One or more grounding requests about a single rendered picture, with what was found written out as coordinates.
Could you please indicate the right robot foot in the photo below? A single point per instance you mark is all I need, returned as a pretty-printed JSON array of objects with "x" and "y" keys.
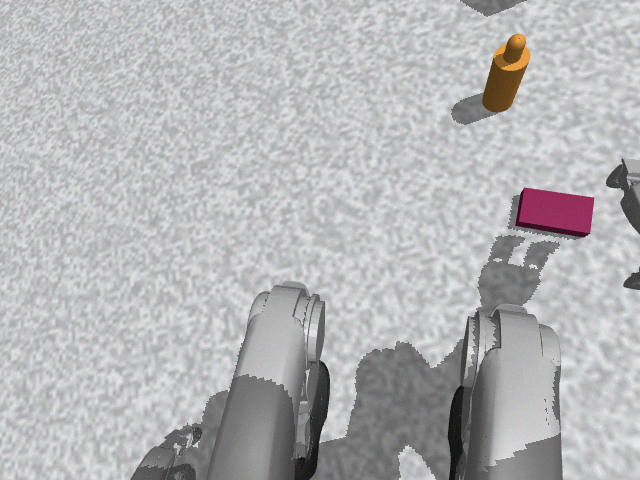
[{"x": 454, "y": 434}]

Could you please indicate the right robot hand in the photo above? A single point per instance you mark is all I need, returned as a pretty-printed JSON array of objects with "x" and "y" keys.
[{"x": 627, "y": 177}]

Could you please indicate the left robot foot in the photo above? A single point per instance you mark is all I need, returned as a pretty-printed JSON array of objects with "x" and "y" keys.
[{"x": 306, "y": 467}]

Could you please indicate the left robot hand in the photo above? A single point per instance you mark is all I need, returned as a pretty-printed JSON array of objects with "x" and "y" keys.
[{"x": 158, "y": 462}]

